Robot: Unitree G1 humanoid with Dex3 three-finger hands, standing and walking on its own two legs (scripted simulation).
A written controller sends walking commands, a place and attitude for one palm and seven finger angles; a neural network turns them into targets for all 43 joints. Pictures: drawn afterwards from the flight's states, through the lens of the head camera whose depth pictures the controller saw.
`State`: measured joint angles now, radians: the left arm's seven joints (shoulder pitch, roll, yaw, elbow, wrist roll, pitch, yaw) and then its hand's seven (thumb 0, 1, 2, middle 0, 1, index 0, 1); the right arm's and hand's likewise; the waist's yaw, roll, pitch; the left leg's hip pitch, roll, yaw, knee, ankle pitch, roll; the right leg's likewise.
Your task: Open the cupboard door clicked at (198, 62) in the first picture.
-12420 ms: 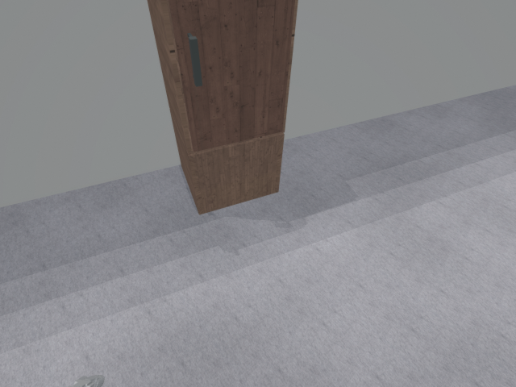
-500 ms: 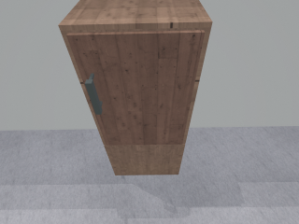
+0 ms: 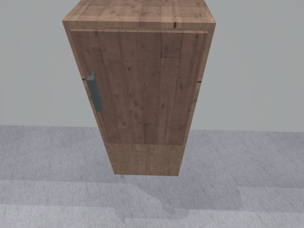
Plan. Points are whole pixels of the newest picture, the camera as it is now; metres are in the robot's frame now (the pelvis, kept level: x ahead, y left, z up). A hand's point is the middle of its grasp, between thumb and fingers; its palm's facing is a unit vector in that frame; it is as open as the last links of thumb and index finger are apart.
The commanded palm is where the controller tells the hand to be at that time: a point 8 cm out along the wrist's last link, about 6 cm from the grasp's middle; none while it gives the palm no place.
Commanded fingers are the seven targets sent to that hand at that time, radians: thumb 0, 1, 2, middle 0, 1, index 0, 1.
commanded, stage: come to a stop and stand still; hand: left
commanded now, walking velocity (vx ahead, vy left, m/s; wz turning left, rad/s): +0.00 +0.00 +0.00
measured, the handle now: (96, 91) +0.55 +0.24 +0.04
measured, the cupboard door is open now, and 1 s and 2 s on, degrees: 0 0 0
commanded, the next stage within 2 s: look again from close up in 0.18 s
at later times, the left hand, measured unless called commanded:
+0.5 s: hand out of the picture +0.00 +0.19 -0.17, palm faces +0.03 -0.98 -0.22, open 7.4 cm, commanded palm none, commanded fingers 0.00 0.90 0.90 -0.20 -0.30 -0.20 -0.30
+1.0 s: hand out of the picture +0.06 +0.21 -0.15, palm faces +0.16 -0.96 -0.24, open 7.2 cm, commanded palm +0.12 +0.24 -0.07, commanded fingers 0.00 0.78 0.85 -0.21 -0.38 -0.21 -0.38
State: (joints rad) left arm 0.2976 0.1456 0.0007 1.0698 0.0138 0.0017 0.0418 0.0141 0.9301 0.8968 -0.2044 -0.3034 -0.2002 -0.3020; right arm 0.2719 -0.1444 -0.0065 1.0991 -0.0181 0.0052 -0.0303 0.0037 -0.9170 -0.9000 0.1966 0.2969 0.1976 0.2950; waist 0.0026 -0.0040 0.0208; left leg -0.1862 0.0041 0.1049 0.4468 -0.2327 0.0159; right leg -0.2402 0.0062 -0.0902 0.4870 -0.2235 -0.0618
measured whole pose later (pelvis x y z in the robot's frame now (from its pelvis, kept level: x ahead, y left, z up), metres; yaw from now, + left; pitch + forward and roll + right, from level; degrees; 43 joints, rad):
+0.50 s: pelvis +0.00 +0.02 +0.00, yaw +0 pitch -1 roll +0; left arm 0.32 0.13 0.00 1.08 0.01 -0.01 0.04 0.01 0.91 0.90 -0.20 -0.30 -0.20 -0.30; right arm 0.40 -0.12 0.01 1.08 -0.03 -0.01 -0.02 0.00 -0.91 -0.90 0.20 0.30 0.20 0.30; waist -0.02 0.03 -0.02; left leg -0.23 -0.01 0.10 0.50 -0.26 0.05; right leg -0.27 -0.01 -0.09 0.52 -0.23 -0.04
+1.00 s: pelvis +0.03 +0.02 +0.00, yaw +0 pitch +0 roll +1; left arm 0.47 0.17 0.00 0.64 -0.07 0.09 0.09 0.06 0.96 0.89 -0.21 -0.31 -0.21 -0.31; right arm 0.34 -0.18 0.03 0.99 0.01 -0.11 -0.06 0.02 -0.93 -0.90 0.20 0.30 0.20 0.30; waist 0.02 0.00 0.03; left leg -0.17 -0.02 0.10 0.46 -0.29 0.04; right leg -0.23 -0.01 -0.08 0.51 -0.27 -0.03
